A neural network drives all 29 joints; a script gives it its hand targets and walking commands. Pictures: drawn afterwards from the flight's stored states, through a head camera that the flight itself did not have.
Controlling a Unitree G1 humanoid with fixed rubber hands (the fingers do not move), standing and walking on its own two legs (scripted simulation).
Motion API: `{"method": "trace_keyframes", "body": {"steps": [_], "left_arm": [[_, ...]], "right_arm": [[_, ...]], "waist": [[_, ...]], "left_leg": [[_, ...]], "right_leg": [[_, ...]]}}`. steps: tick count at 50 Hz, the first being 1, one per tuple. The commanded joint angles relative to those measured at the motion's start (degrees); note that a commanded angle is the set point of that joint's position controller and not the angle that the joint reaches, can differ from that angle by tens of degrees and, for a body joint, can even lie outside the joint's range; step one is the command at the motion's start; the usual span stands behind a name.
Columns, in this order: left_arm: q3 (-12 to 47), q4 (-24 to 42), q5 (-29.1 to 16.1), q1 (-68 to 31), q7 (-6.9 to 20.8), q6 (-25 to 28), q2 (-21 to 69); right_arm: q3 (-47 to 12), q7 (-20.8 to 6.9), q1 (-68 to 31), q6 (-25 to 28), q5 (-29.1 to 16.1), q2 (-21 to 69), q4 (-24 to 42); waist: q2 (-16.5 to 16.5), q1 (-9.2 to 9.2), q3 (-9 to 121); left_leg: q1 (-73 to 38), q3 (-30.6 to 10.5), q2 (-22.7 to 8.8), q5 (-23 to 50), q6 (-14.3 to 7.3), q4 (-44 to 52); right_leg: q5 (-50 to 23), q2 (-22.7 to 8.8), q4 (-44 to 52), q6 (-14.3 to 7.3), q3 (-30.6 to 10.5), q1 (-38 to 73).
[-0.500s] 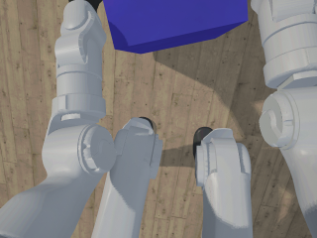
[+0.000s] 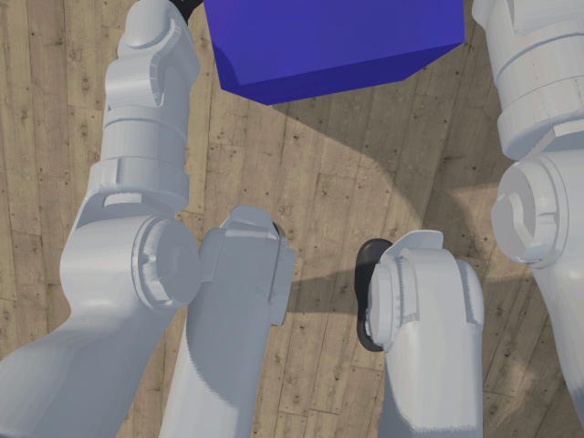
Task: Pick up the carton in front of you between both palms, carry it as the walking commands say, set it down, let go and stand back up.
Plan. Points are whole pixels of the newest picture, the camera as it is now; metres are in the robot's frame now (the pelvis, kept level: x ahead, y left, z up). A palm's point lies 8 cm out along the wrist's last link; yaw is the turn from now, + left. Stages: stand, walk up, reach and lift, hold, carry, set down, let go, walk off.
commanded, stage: set down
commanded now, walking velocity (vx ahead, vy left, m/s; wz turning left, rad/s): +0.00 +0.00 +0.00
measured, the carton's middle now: out of the picture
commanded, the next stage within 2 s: let go in 1.92 s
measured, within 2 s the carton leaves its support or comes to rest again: neither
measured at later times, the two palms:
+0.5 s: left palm (161, 3) +0.52 +0.19 -0.17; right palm out of the picture +0.59 -0.12 -0.18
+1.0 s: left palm out of the picture +0.53 +0.22 -0.17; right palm out of the picture +0.62 -0.15 -0.16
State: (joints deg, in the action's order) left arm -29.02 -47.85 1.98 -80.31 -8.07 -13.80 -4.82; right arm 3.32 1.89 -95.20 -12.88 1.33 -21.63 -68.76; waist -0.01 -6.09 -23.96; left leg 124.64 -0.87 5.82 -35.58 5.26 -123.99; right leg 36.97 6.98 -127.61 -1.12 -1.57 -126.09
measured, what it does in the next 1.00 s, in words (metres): stands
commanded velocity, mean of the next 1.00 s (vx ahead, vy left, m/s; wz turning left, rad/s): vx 0.00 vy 0.00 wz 0.00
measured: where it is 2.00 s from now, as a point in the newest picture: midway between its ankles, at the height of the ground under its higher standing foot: (313, 301)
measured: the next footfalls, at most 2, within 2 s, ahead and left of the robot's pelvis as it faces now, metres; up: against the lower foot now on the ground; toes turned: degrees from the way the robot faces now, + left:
none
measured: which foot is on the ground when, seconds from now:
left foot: down 0.00-1.00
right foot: down 0.00-1.00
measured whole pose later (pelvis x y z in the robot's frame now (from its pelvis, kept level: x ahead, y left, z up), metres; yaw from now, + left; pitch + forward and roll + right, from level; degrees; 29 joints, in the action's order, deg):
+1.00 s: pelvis -0.01 +0.00 -0.01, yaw +2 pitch +34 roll +5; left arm -17.6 -55.7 -11.1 -85.4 -10.1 -7.5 -13.5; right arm -9.6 -0.3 -101.0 -9.0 -13.3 -34.6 -70.0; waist 1.3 -7.1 -27.8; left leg 126.4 3.1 1.7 -33.5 1.3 -125.5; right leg 37.0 2.6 -129.9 -2.3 -1.0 -127.0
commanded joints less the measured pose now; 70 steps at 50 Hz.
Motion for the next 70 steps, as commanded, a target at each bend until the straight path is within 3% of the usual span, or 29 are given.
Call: {"method": "trace_keyframes", "body": {"steps": [1,20,27,30,32,34,37,41,45,49,53,58,64,70], "left_arm": [[19.7,4.1,-4.4,-37.4,14.3,1.5,40.1],[9.2,-4.6,1.6,-27.9,16.0,-0.4,32.5],[6.5,-5.6,2.5,-25.5,15.3,0.4,29.6],[2.2,-6.3,3.4,-20.8,12.2,2.2,18.2],[-2.0,-7.8,4.5,-15.5,8.2,4.2,2.7],[-2.2,-7.2,3.0,-13.2,3.7,7.1,-11.7],[1.1,-7.6,-2.8,-16.8,0.8,9.5,-16.1],[7.8,-7.4,-9.4,-19.2,0.2,10.1,-15.5],[10.9,-4.8,-12.4,-19.7,-0.8,8.9,-16.1],[11.6,0.9,-13.7,-19.7,-2.8,6.9,-17.5],[13.1,6.7,-14.7,-18.8,-4.5,3.7,-15.7],[10.9,4.9,-11.5,-15.0,-4.7,0.9,-11.5],[6.8,4.9,-6.2,-12.8,-3.5,0.9,-9.4],[5.1,8.4,-5.3,-11.9,-2.9,0.4,-10.8]], "right_arm": [[-7.3,-12.6,-22.9,2.0,-3.6,47.0,5.5],[-0.1,-14.4,-15.0,-0.6,3.7,37.8,-2.0],[-0.2,-14.0,-15.4,-0.2,4.4,33.8,-1.0],[0.8,-11.3,-15.3,1.3,4.5,20.9,0.6],[1.7,-7.3,-14.0,2.6,3.9,4.6,0.8],[0.6,-2.6,-15.4,4.6,1.0,-10.4,2.5],[-4.0,-0.4,-22.5,6.2,-5.5,-14.9,4.8],[-11.5,-1.2,-26.0,7.1,-13.3,-13.5,4.9],[-13.7,-2.2,-25.6,6.3,-16.0,-15.6,3.9],[-11.8,-2.2,-25.2,4.5,-14.6,-19.2,5.4],[-8.2,-2.1,-24.6,2.0,-12.4,-20.6,9.0],[-3.5,-3.6,-20.1,0.2,-8.2,-18.7,5.4],[-0.1,-5.4,-16.6,0.6,-4.2,-16.3,4.2],[0.4,-5.6,-17.8,-0.5,-2.9,-16.1,8.2]], "waist": [[-6.7,-2.66,57.3],[-6.1,-0.40,38.2],[-6.6,-1.16,37.7],[-6.8,-1.88,39.8],[-6.8,-2.37,42.1],[-6.6,-3.43,46.9],[-8.8,-4.80,57.1],[-10.2,-6.24,66.6],[-9.9,-6.60,73.6],[-10.1,-5.99,82.5],[-9.0,-3.97,89.2],[-7.6,-2.87,77.6],[-7.3,-3.68,73.6],[-10.8,-4.80,81.7]], "left_leg": [[-22.8,5.9,1.0,20.7,-3.1,6.0],[-15.2,4.7,0.9,11.6,-4.0,5.1],[-15.2,5.6,0.5,12.0,-3.5,4.4],[-17.4,6.5,-0.4,13.6,-2.5,4.2],[-18.6,6.9,-1.2,15.5,-1.5,4.0],[-19.9,7.1,-2.0,18.4,-0.7,4.3],[-21.2,6.3,-2.9,24.3,-1.4,3.6],[-27.5,5.1,-3.9,30.2,-2.9,3.3],[-33.4,4.7,-4.2,32.1,-3.6,4.3],[-39.8,5.0,-3.4,32.6,-4.0,6.5],[-46.6,5.3,-2.0,32.0,-3.9,10.6],[-40.7,5.1,-1.5,25.8,-3.1,16.7],[-37.9,5.2,-1.5,24.7,-2.4,23.4],[-38.3,6.2,-1.5,26.0,-2.5,29.5]], "right_leg": [[-19.9,0.1,10.8,-1.3,-0.5,28.1],[-13.1,-0.8,10.8,-2.4,-2.2,22.9],[-14.9,-1.4,10.3,-1.6,-2.8,25.7],[-16.7,-2.4,10.2,-0.7,-3.0,29.1],[-18.9,-3.4,10.0,0.2,-3.2,31.7],[-21.4,-4.3,9.8,0.9,-3.8,34.2],[-28.0,-5.2,7.9,1.0,-5.0,37.8],[-29.6,-5.8,7.1,0.8,-4.3,37.1],[-27.5,-6.0,7.0,0.2,-3.1,37.4],[-25.2,-5.5,8.6,0.0,-1.1,39.7],[-22.5,-4.5,12.9,-0.8,1.1,40.4],[-16.9,-4.2,19.2,-1.2,1.0,33.5],[-17.2,-3.8,25.8,-0.8,0.5,33.0],[-22.0,-3.1,31.6,0.3,0.4,44.5]]}}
